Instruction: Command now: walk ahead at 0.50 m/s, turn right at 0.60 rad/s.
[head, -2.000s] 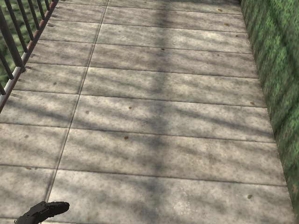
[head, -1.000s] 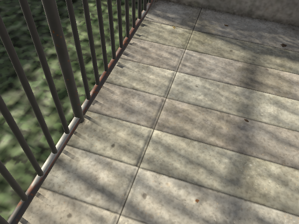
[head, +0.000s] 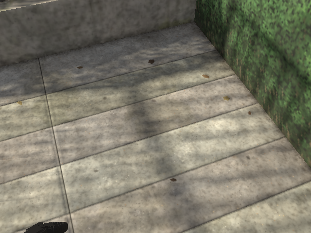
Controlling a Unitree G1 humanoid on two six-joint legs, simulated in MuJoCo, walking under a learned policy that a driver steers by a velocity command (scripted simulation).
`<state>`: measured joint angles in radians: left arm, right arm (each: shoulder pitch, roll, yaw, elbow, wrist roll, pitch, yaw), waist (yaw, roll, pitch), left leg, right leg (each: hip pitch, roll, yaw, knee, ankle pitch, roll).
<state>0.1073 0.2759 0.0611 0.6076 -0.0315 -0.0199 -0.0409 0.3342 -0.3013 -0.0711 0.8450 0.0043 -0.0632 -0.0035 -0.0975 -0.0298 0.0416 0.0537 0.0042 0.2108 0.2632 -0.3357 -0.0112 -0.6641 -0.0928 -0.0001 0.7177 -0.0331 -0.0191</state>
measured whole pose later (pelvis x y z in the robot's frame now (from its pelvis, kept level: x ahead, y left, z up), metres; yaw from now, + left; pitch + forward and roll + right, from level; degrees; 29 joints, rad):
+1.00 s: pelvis +0.57 -0.04 +0.01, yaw -8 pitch +1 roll +2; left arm 0.12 0.29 0.05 0.75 0.00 -0.06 0.00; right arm 0.33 -0.27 -0.04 0.88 0.01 -0.08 0.02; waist -0.07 -0.04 0.02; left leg -0.06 -0.07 0.02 0.23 -0.19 0.06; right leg -0.64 -0.12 0.07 0.66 0.00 0.03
